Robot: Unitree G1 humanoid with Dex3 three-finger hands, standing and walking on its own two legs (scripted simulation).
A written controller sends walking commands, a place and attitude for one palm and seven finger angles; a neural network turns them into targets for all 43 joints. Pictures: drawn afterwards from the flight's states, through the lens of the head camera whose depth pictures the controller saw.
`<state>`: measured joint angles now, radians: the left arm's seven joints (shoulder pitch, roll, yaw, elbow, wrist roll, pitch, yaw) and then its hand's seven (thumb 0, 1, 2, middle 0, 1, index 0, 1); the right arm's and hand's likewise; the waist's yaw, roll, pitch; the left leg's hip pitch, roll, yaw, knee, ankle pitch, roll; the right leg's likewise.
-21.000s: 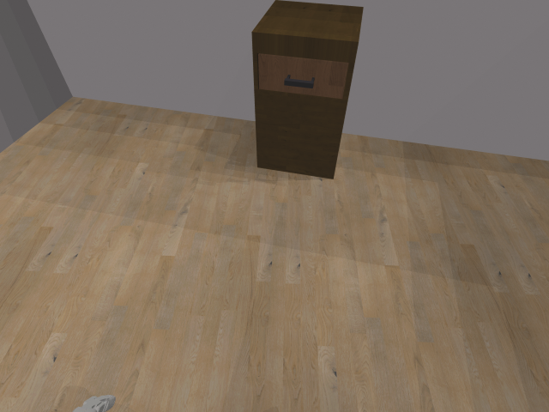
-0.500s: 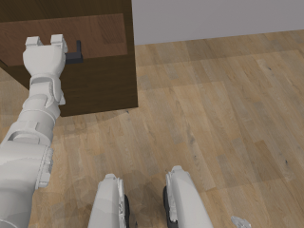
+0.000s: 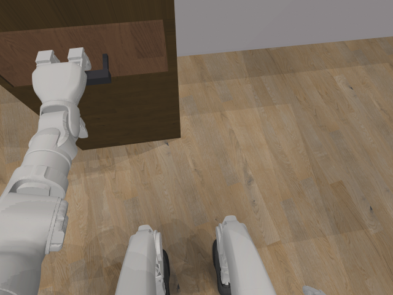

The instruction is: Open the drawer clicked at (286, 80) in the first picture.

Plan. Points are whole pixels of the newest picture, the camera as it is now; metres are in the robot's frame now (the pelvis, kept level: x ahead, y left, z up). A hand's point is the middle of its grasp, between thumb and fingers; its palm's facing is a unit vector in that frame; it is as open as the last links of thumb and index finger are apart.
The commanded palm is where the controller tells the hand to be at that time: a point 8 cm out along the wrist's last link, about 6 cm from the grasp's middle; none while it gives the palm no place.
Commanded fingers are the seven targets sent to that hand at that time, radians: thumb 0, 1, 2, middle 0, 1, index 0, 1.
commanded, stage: lift the fingers back up to retry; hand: left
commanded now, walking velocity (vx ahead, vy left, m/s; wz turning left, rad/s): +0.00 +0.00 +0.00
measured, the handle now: (80, 70) +0.60 +0.22 -0.04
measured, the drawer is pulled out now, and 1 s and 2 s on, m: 0.00 0.00 0.00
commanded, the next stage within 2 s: re-aim the fingers above the handle in 0.54 s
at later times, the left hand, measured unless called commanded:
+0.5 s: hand (58, 88) +0.51 +0.24 +0.02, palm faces -0.11 -0.03 -0.99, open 13.8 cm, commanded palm +0.50 +0.22 +0.07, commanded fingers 0.00 -0.50 0.30 -0.30 -1.20 -0.30 -1.20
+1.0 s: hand (62, 92) +0.50 +0.22 +0.02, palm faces -0.07 -0.02 -1.00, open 13.8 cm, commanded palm +0.49 +0.21 +0.07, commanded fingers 0.00 -0.50 0.30 -0.30 -1.20 -0.30 -1.20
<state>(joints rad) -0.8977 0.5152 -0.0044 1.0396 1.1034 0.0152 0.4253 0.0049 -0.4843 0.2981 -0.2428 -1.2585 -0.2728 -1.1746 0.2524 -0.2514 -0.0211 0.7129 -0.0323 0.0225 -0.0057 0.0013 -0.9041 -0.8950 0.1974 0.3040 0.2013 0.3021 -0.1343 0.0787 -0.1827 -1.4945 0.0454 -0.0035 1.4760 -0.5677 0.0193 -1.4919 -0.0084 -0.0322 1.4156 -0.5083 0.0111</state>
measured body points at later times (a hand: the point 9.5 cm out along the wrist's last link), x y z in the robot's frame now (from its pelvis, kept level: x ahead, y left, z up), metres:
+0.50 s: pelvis +0.05 +0.00 +0.07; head +0.20 +0.00 +0.49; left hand +0.51 +0.23 +0.07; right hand +0.07 -0.27 -0.07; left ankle +0.04 +0.11 -0.57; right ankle +0.07 -0.13 -0.57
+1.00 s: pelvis +0.04 +0.00 +0.07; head +0.19 +0.00 +0.50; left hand +0.50 +0.22 +0.08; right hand +0.08 -0.26 -0.07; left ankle +0.05 +0.11 -0.57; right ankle +0.07 -0.13 -0.57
